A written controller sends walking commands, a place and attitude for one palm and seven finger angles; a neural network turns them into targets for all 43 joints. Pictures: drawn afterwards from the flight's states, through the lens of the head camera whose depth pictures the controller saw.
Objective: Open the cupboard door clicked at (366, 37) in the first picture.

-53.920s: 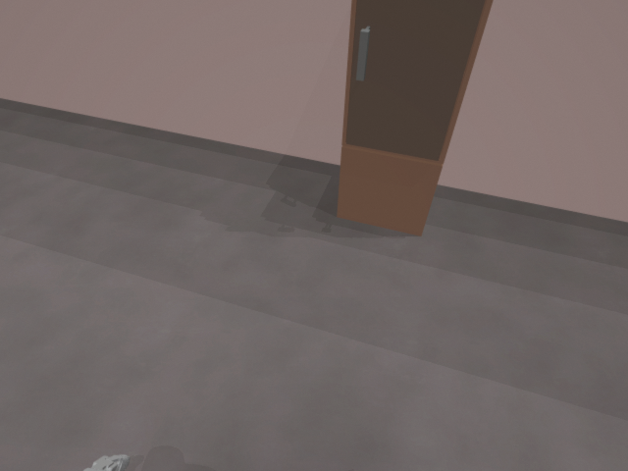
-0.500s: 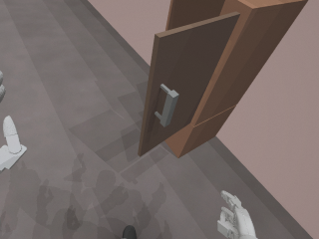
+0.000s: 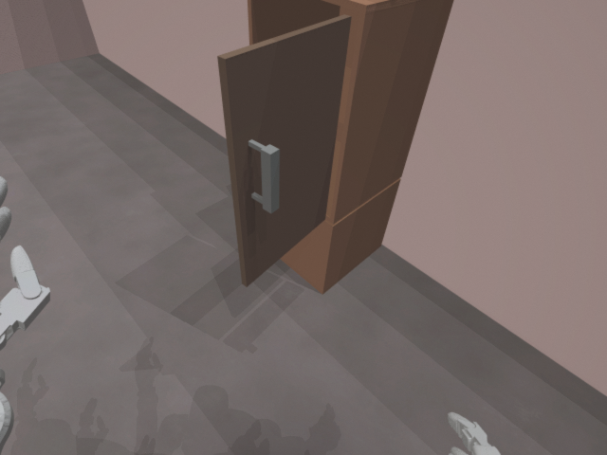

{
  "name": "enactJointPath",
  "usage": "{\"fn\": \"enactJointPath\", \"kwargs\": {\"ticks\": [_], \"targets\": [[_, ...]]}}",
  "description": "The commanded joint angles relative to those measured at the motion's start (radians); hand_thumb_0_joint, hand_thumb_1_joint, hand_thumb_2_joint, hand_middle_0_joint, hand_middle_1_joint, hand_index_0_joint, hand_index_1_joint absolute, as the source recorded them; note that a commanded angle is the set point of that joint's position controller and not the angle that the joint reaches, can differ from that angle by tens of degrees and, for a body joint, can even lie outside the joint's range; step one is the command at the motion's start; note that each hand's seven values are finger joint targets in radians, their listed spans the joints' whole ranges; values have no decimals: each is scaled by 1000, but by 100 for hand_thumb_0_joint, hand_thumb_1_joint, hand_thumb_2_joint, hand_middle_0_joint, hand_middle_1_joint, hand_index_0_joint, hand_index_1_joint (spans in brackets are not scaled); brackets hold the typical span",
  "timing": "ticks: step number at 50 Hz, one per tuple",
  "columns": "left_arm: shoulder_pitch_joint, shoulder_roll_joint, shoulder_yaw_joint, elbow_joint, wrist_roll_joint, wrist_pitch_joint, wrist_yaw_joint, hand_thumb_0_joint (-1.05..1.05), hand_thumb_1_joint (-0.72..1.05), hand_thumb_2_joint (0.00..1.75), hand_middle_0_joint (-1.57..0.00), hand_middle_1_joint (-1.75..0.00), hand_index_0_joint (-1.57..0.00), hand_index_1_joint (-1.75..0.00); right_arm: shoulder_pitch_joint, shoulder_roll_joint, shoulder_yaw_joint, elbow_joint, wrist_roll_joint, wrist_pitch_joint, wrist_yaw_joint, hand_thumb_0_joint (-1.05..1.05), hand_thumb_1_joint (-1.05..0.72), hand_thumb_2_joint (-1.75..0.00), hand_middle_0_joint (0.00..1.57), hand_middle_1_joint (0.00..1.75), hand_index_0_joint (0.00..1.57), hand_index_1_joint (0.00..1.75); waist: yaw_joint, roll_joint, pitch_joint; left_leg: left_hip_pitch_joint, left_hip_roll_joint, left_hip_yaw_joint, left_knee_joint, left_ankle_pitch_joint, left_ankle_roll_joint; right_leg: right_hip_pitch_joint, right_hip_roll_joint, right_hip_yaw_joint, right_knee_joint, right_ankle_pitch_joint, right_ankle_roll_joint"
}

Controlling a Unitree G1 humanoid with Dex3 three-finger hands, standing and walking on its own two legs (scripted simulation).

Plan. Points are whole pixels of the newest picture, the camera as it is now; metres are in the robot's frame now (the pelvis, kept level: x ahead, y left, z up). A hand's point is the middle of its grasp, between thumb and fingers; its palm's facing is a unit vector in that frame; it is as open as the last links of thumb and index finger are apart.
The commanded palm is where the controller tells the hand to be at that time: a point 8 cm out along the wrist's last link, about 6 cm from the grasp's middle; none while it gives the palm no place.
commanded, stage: stop stepping back and stand still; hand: left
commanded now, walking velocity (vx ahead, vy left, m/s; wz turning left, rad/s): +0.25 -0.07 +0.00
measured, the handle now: (262, 176) +0.63 +0.07 +0.03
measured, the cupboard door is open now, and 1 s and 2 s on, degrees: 96 96 96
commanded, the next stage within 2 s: let the arm hang, fingers relaxed in 0.94 s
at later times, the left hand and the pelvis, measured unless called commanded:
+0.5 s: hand (17, 364) +0.16 +0.24 +0.18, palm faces +0.45 -0.80 -0.39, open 7.4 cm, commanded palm +0.10 +0.30 +0.19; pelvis -0.03 -0.01 +0.02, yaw +2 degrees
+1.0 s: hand out of the picture +0.18 +0.28 +0.18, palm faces +0.43 -0.76 -0.49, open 7.4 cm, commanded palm +0.11 +0.32 +0.19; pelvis -0.02 +0.02 +0.01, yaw +2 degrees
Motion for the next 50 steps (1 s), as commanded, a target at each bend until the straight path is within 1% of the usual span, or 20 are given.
{"fn": "enactJointPath", "kwargs": {"ticks": [1,2,4,5,6,7,8,9,12,17,21,24,27,28,29,33,38,40,45,50], "targets": [[272,276,218,-451,5,-140,23,0,90,90,-20,-30,-20,-30,-173,-131,-53,-215,-7,-60,7,0,-90,-90,20,30,20,30,103,400,-108,-343,193,-186,-445,-556,29,361,36,-145,-133,33,-20],[298,281,240,-430,10,-146,28,0,90,90,-20,-30,-20,-30,-169,-128,-54,-226,-9,-49,4,0,-90,-90,20,30,20,30,99,461,-97,-410,192,-170,-419,-611,21,421,38,-159,-171,17,-30],[314,271,252,-349,19,-137,32,0,90,90,-20,-30,-20,-30,-160,-121,-63,-235,-4,-22,-5,0,-90,-90,20,30,20,30,111,344,-60,-542,149,-108,-206,-630,-16,507,24,-132,-313,-54,-55],[276,256,236,-306,20,-130,29,0,90,90,-20,-30,-20,-30,-157,-100,-64,-221,0,-11,-6,0,-90,-90,20,30,20,30,113,81,-23,-534,74,-36,112,-542,-39,397,-86,28,-533,-125,-92],[226,274,241,-278,20,-121,28,0,90,90,-20,-30,-20,-30,-147,-103,-78,-215,9,1,-6,0,-90,-90,20,30,20,30,102,-270,0,-507,-1,-21,554,-421,-59,153,-347,499,-810,-398,-182],[120,272,228,-276,6,-137,21,0,90,90,-20,-30,-20,-30,-140,-149,-83,-190,-8,-11,-14,0,-90,-90,20,30,20,30,65,-204,75,-537,20,-125,732,-275,-70,22,-424,608,-902,-402,-179],[61,297,259,-233,2,-161,-1,0,90,90,-20,-30,-20,-30,-99,-158,-86,-134,-23,-22,-11,0,-90,-90,20,30,20,30,30,-107,61,-454,56,-133,790,-162,-82,-56,-393,450,-862,-208,-171],[-12,264,213,-190,7,-160,-5,0,90,90,-20,-30,-20,-30,-132,-122,-69,-151,1,-28,-6,0,-90,-90,20,30,20,30,28,-112,-6,-424,65,-132,781,-144,-81,-60,-358,487,-864,-412,-145],[40,153,84,6,13,-149,-15,0,90,90,-20,-30,-20,-30,-115,-148,-75,-128,8,-14,-24,0,-90,-90,20,30,20,30,44,53,28,-394,77,-86,692,-13,-73,6,-262,234,-787,-138,-65],[-109,150,0,-110,38,-162,11,0,90,90,-20,-30,-20,-30,-142,-159,-78,-150,6,-45,-37,0,-90,-90,20,30,20,30,70,-150,19,-256,53,-3,346,-81,-39,123,-244,131,-791,15,-7],[-18,255,133,-335,33,-171,43,0,90,90,-20,-30,-20,-30,-156,-125,-71,-190,-7,-72,-46,0,-90,-90,20,30,20,30,109,-158,-49,-40,32,49,43,-143,-19,168,-267,135,-749,94,-89],[108,247,180,-394,15,-165,57,0,90,90,-20,-30,-20,-30,-121,-129,-76,-207,-10,-62,-48,0,-90,-90,20,30,20,30,89,75,-112,148,31,20,-150,-102,-24,168,-210,103,-608,170,-85],[98,215,175,-402,9,-178,58,0,90,90,-20,-30,-20,-30,-108,-152,-78,-229,2,-46,-31,0,-90,-90,20,30,20,30,86,346,-135,285,271,-287,-186,241,66,-6,-32,-58,-315,141,9],[94,216,174,-360,9,-177,48,0,90,90,-20,-30,-20,-30,-103,-150,-82,-227,7,-50,-20,0,-90,-90,20,30,20,30,89,295,-114,279,287,-280,-189,370,66,-36,-11,-67,-294,44,13],[130,227,197,-305,5,-175,38,0,90,90,-20,-30,-20,-30,-99,-127,-71,-204,-7,-60,-22,0,-90,-90,20,30,20,30,75,371,-93,279,262,-226,-175,452,64,-48,-15,-89,-323,26,11],[163,166,123,-212,12,-153,13,0,90,90,-20,-30,-20,-30,-78,-143,-66,-195,11,-47,-6,0,-90,-90,20,30,20,30,61,222,-58,113,200,-114,-105,361,5,166,-12,-94,-509,295,12],[197,182,126,-247,-5,-140,7,0,90,90,-20,-30,-20,-30,-93,-137,-67,-215,22,-21,5,0,-90,-90,20,30,20,30,53,-70,-145,34,92,-60,4,118,-56,286,-160,103,-511,723,-56],[161,210,143,-306,-4,-144,15,0,90,90,-20,-30,-20,-30,-113,-125,-55,-218,18,-18,-1,0,-90,-90,20,30,20,30,55,-37,-166,57,76,-53,-21,99,-58,288,-179,98,-504,764,-57],[142,243,181,-389,0,-155,30,0,90,90,-20,-30,-20,-30,-140,-117,-42,-231,10,-21,-21,0,-90,-90,20,30,20,30,79,182,-147,110,142,-112,-152,240,-32,256,-64,-20,-460,513,5],[178,186,146,-279,2,-147,28,0,90,90,-20,-30,-20,-30,-121,-124,-49,-221,16,-22,-19,0,-90,-90,20,30,20,30,72,149,-105,58,130,-92,-156,156,-43,273,-65,-10,-508,499,3]]}}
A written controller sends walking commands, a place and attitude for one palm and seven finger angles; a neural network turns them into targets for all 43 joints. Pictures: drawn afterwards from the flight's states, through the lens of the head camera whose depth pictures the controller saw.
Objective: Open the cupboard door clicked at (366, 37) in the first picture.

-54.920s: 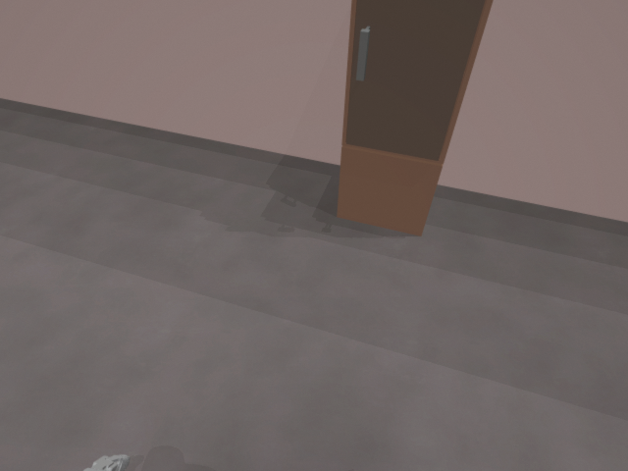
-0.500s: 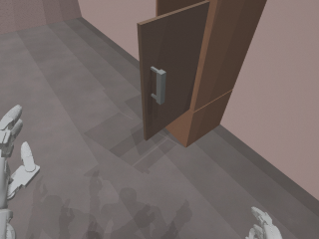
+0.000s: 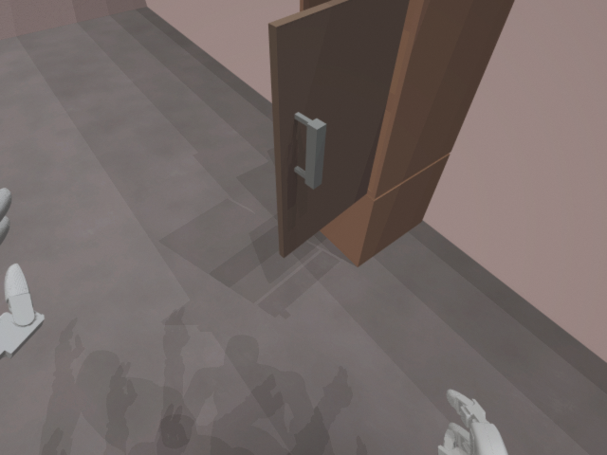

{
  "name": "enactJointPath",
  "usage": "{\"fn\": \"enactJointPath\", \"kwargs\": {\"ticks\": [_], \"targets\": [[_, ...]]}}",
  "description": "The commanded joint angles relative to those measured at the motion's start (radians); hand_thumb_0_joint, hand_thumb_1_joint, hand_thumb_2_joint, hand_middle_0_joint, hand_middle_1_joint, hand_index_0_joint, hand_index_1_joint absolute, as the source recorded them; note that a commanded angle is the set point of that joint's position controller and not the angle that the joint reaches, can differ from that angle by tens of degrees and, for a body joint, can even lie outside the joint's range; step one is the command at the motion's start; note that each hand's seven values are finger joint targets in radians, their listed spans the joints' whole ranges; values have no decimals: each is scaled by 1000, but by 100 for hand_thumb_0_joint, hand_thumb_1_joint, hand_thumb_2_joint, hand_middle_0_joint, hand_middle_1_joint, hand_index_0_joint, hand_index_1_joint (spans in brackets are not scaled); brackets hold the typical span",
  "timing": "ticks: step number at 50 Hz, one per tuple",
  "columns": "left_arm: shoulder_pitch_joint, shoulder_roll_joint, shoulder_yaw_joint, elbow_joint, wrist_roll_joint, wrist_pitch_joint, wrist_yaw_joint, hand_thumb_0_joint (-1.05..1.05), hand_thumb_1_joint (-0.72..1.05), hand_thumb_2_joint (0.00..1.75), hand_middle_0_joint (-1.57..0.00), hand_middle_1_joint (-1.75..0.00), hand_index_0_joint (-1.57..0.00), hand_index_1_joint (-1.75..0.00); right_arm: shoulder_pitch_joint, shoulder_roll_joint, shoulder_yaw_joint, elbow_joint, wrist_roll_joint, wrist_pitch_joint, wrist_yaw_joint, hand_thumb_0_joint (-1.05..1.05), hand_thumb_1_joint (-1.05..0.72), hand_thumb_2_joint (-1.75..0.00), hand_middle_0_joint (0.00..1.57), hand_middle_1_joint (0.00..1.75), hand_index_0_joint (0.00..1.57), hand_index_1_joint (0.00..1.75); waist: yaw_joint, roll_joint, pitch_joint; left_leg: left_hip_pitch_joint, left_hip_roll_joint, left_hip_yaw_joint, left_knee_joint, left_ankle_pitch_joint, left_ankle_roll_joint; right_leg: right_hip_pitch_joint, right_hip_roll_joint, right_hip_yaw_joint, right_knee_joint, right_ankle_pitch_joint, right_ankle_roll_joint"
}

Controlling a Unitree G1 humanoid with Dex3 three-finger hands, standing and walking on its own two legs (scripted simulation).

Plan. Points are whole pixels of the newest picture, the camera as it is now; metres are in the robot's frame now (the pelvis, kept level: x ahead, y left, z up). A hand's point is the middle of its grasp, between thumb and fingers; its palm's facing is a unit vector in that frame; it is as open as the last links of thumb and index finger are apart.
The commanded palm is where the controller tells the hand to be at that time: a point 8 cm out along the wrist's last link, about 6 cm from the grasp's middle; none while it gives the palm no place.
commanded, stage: let the arm hang, fingers relaxed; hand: left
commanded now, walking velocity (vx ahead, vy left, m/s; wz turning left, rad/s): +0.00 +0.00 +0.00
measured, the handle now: (307, 150) +0.65 +0.03 +0.01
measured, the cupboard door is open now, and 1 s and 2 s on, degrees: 96 96 96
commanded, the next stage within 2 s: look to check the result in 1.14 s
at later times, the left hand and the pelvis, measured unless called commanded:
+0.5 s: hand out of the picture -0.03 +0.18 -0.17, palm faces +0.04 -0.98 -0.21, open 7.0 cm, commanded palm none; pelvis -0.04 -0.01 +0.00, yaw +2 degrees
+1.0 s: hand out of the picture -0.02 +0.17 -0.17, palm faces +0.04 -0.98 -0.20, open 7.3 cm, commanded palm none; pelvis -0.03 +0.00 +0.00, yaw +1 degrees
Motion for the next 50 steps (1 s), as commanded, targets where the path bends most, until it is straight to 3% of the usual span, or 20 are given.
{"fn": "enactJointPath", "kwargs": {"ticks": [1,2,3,4,5,7,9,11,12,13,16,18,20,23,24,25,32,41,50], "targets": [[4,136,124,-126,-9,-62,24,0,90,90,-20,-30,-20,-30,-81,-128,-55,-151,4,-58,-9,0,-90,-90,20,30,20,30,-4,78,-146,-66,87,-79,-106,269,-2,158,-48,86,-42,297,15],[-92,3,-315,620,74,98,-124,0,90,90,-20,-30,-20,-30,-162,-312,-104,72,8,-95,77,0,-90,-90,20,30,20,30,-38,64,-63,-125,87,-86,57,362,5,-16,-130,50,73,363,-8],[-105,-17,-288,651,66,176,-148,0,90,90,-20,-30,-20,-30,-76,-266,-104,78,2,-29,77,0,-90,-90,20,30,20,30,-20,83,-123,-65,89,-78,27,392,0,-46,-125,105,44,292,-23],[-114,-31,-297,647,68,194,-154,0,90,90,-20,-30,-20,-30,-58,-255,-103,68,-4,-15,73,0,-90,-90,20,30,20,30,-18,57,-114,-57,102,-83,17,421,7,-59,-102,83,49,219,-19],[-145,-52,-304,678,68,198,-155,0,90,90,-20,-30,-20,-30,-60,-250,-92,75,-14,-1,70,0,-90,-90,20,30,20,30,-12,60,-129,-125,131,-131,-20,310,36,-51,-94,60,74,117,-13],[-224,-26,-312,783,72,195,-160,0,90,90,-20,-30,-20,-30,-98,-256,-72,82,-27,23,72,0,-90,-90,20,30,20,30,4,-47,-87,-215,143,-184,-75,219,66,-8,-69,62,87,55,-8],[-278,5,-323,897,78,190,-161,0,90,90,-20,-30,-20,-30,-106,-258,-65,100,-33,36,71,0,-90,-90,20,30,20,30,9,-203,-96,-178,107,-176,-59,179,50,7,-99,104,17,78,-25],[-317,3,-340,1024,74,194,-156,0,90,90,-20,-30,-20,-30,-75,-232,-56,140,-36,57,70,0,-90,-90,20,30,20,30,-8,-241,-123,-87,56,-130,-12,154,34,-31,-150,153,-38,88,-48],[-333,-4,-352,1079,69,199,-152,0,90,90,-20,-30,-20,-30,-62,-211,-49,162,-37,68,69,0,-90,-90,20,30,20,30,-15,-220,-124,-48,38,-111,1,143,26,-55,-166,164,-61,75,-55],[-344,-16,-365,1129,65,203,-150,0,90,90,-20,-30,-20,-30,-55,-195,-42,186,-39,76,68,0,-90,-90,20,30,20,30,-21,-163,-126,-17,34,-103,-8,141,20,-73,-167,167,-74,50,-57],[-329,-48,-385,1261,57,210,-142,0,90,90,-20,-30,-20,-30,-69,-160,-24,241,-40,89,66,0,-90,-90,20,30,20,30,-5,104,-83,-59,63,-134,-110,84,20,-29,-117,139,-77,-27,-24],[-295,-58,-387,1345,54,208,-140,0,90,90,-20,-30,-20,-30,-57,-142,-22,276,-37,95,60,0,-90,-90,20,30,20,30,3,166,-73,-97,59,-131,-139,5,15,20,-112,136,-102,-35,-24],[-269,-83,-371,1398,56,205,-136,0,90,90,-20,-30,-20,-30,-23,-122,-28,304,-40,101,55,0,-90,-90,20,30,20,30,5,189,-77,-103,57,-125,-134,-29,12,45,-115,126,-131,-41,-31],[-276,-80,-380,1466,49,202,-136,0,90,90,-20,-30,-20,-30,29,-106,-29,357,-37,111,52,0,-90,-90,20,30,20,30,-5,143,-41,-101,51,-115,-136,-78,7,15,-125,135,-177,-114,-39],[-282,-78,-378,1480,50,202,-136,0,90,90,-20,-30,-20,-30,52,-114,-34,364,-36,113,50,0,-90,-90,20,30,20,30,-7,68,-18,-91,56,-122,-135,-73,10,-8,-119,127,-188,-133,-38],[-287,-86,-382,1498,50,204,-137,0,90,90,-20,-30,-20,-30,68,-110,-34,380,-36,114,49,0,-90,-90,20,30,20,30,-10,35,1,-88,58,-123,-139,-79,13,-30,-122,126,-197,-158,-37],[-260,-116,-383,1581,48,205,-131,0,90,90,-20,-30,-20,-30,151,-77,-34,456,-35,110,42,0,-90,-90,20,30,20,30,-12,-46,35,-70,64,-115,-155,-56,23,-57,-117,116,-199,-167,-32],[-229,-156,-385,1619,46,201,-123,0,90,90,-20,-30,-20,-30,158,-35,-24,496,-33,94,37,0,-90,-90,20,30,20,30,2,-1,30,-82,77,-122,-196,12,22,2,-108,95,-147,-28,-22],[-227,-176,-384,1631,49,201,-121,0,90,90,-20,-30,-20,-30,151,-18,-25,501,-33,93,34,0,-90,-90,20,30,20,30,1,30,62,-91,73,-123,-215,-10,20,5,-105,94,-150,-7,-18]]}}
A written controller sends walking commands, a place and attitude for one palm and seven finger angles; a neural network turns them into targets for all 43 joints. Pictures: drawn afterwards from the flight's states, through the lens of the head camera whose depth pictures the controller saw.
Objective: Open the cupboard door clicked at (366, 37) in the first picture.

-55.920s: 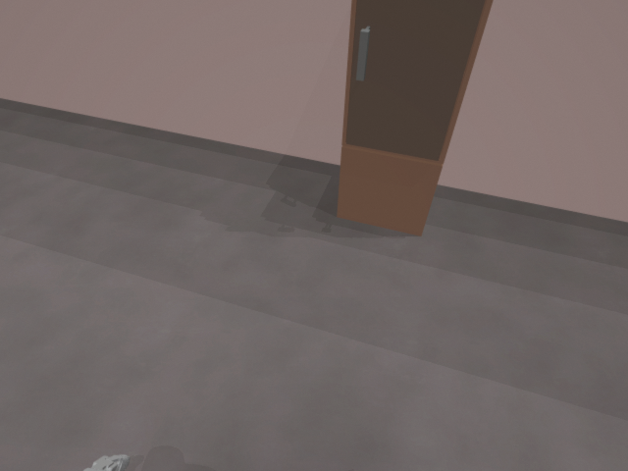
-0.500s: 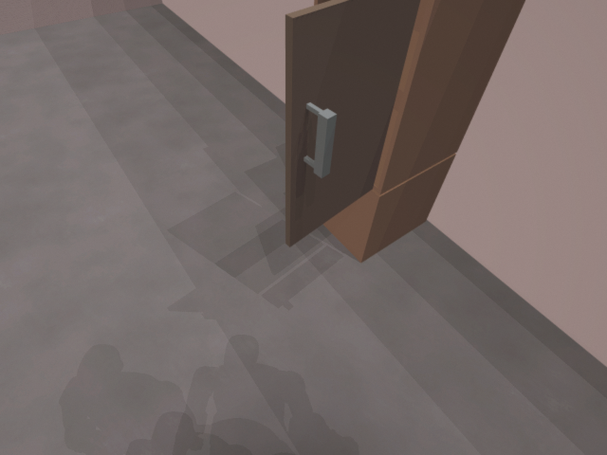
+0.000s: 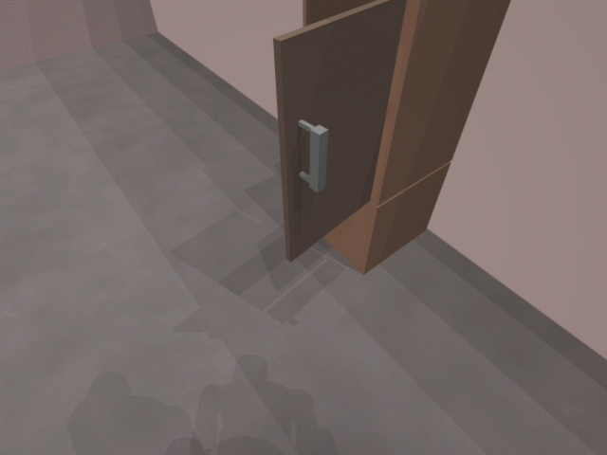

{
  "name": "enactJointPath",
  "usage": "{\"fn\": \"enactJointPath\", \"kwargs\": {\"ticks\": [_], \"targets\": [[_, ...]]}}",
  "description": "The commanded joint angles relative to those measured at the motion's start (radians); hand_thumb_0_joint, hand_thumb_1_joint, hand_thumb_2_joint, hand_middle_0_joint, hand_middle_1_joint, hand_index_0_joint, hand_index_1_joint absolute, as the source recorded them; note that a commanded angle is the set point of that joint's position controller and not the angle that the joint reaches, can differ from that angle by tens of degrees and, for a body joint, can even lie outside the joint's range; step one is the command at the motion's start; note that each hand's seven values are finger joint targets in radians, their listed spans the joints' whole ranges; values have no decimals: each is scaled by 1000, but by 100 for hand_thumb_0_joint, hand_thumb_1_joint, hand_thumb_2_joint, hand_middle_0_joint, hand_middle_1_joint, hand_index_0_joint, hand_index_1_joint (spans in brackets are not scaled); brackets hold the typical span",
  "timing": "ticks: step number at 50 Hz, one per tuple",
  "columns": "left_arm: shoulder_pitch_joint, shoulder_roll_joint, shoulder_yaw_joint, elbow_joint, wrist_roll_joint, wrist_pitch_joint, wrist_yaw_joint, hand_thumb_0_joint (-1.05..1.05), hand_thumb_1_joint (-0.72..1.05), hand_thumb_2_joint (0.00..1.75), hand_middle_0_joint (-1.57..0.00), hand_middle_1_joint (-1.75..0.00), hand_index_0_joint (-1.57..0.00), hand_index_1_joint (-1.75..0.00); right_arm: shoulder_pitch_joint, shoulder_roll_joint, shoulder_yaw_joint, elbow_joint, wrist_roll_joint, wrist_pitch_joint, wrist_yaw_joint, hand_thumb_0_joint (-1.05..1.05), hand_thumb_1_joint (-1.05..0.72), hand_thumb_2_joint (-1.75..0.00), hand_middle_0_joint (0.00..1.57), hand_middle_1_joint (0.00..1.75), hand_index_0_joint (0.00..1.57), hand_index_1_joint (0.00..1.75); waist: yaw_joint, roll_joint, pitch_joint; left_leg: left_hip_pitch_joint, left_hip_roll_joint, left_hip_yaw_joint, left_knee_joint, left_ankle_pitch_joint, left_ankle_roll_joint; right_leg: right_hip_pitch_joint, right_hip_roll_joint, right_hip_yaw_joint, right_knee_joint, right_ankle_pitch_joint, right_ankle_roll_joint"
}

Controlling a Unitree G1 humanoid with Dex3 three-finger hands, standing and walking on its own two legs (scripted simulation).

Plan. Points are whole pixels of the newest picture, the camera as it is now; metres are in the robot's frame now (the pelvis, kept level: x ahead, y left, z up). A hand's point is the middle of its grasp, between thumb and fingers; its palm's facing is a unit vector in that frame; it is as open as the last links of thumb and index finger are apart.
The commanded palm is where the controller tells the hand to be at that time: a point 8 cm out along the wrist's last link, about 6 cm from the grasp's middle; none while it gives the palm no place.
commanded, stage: let the arm hang, fingers relaxed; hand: left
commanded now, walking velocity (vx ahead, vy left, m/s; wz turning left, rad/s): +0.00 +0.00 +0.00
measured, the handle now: (310, 156) +0.68 +0.02 +0.01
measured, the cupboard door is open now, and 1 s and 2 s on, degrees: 96 96 96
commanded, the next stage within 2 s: look to check the result in 0.14 s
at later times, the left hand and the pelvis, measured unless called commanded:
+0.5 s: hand out of the picture +0.02 +0.17 -0.17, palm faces +0.03 -0.98 -0.20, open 7.4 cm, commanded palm none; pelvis +0.02 -0.01 +0.00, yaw +0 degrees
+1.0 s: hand out of the picture +0.07 +0.19 -0.16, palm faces +0.01 -0.97 -0.25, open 7.4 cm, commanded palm none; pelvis +0.04 -0.01 +0.00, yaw +0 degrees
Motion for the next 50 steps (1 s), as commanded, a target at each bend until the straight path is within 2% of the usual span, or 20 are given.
{"fn": "enactJointPath", "kwargs": {"ticks": [1,9,13,17,26,31,35,37,40,44,47,50], "targets": [[78,104,24,-14,-5,-16,2,0,90,90,-20,-30,-20,-30,62,-90,-19,-14,-2,-11,-7,0,-90,-90,20,30,20,30,11,9,81,-92,100,-116,-134,-90,6,5,-82,98,-107,-69,-20],[77,112,25,-12,-6,-28,2,0,90,90,-20,-30,-20,-30,43,-110,-23,-17,3,-18,-10,0,-90,-90,20,30,20,30,10,-14,32,-18,105,-103,-99,44,6,24,-89,96,-110,13,-23],[71,110,21,-7,-7,-26,1,0,90,90,-20,-30,-20,-30,30,-113,-21,-12,2,-16,-12,0,-90,-90,20,30,20,30,5,-3,60,-17,107,-105,-110,24,3,9,-89,100,-120,-8,-22],[68,118,21,-3,-7,-27,0,0,90,90,-20,-30,-20,-30,21,-120,-20,-8,1,-14,-11,0,-90,-90,20,30,20,30,5,-8,60,-11,107,-103,-112,21,2,16,-90,100,-126,-7,-22],[47,145,23,-7,-8,-31,-2,0,90,90,-20,-30,-20,-30,-15,-151,-24,-9,2,-18,-11,0,-90,-90,20,30,20,30,8,-11,38,14,111,-100,-109,63,2,41,-96,101,-133,28,-25],[27,165,27,-11,-8,-36,-3,0,90,90,-20,-30,-20,-30,-29,-170,-26,-9,2,-22,-11,0,-90,-90,20,30,20,30,9,-4,15,26,116,-102,-110,111,0,74,-98,99,-128,90,-26],[13,176,27,-12,-8,-37,-4,0,90,90,-20,-30,-20,-30,-47,-181,-27,-10,2,-21,-11,0,-90,-90,20,30,20,30,8,-18,28,30,117,-103,-114,109,0,71,-99,98,-138,89,-28],[7,185,28,-16,-9,-38,-5,0,90,90,-20,-30,-20,-30,-48,-190,-27,-11,2,-23,-10,0,-90,-90,20,30,20,30,8,-9,8,40,118,-103,-118,121,-1,86,-101,102,-136,106,-28],[-7,193,28,-19,-9,-39,-5,0,90,90,-20,-30,-20,-30,-60,-197,-27,-12,2,-24,-10,0,-90,-90,20,30,20,30,9,1,14,37,121,-105,-121,136,-2,93,-102,99,-136,127,-29],[-16,208,31,-24,-9,-42,-5,0,90,90,-20,-30,-20,-30,-74,-215,-29,-17,3,-25,-10,0,-90,-90,20,30,20,30,13,-24,1,51,124,-105,-120,154,-1,105,-101,96,-139,156,-30],[-28,214,29,-22,-10,-40,-7,0,90,90,-20,-30,-20,-30,-84,-221,-27,-14,2,-25,-10,0,-90,-90,20,30,20,30,10,-5,10,54,124,-106,-130,146,-4,101,-104,103,-145,149,-30],[-36,222,29,-24,-9,-41,-8,0,90,90,-20,-30,-20,-30,-96,-228,-29,-17,2,-25,-9,0,-90,-90,20,30,20,30,10,-11,9,59,124,-104,-130,144,-4,102,-105,103,-151,149,-29]]}}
